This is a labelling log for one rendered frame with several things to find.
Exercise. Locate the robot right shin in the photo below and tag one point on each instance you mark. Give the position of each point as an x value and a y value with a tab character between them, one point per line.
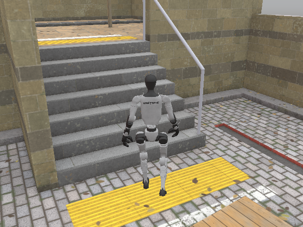
163	174

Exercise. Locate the right robot thigh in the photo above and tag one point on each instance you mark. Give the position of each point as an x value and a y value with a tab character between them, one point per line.
163	144

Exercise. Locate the robot right forearm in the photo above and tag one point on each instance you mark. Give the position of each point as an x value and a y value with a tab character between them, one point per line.
174	123

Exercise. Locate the robot right hand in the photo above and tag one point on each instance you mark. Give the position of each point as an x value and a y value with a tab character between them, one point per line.
173	130

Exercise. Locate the robot left hand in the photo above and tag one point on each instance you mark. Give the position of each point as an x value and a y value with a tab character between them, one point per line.
124	140

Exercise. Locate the right robot upper arm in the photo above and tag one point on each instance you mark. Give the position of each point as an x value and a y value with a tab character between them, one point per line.
168	107

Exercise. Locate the robot left forearm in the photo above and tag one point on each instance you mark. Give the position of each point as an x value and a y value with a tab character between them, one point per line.
127	127

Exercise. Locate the left robot upper arm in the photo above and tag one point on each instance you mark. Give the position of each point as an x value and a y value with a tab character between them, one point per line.
133	108

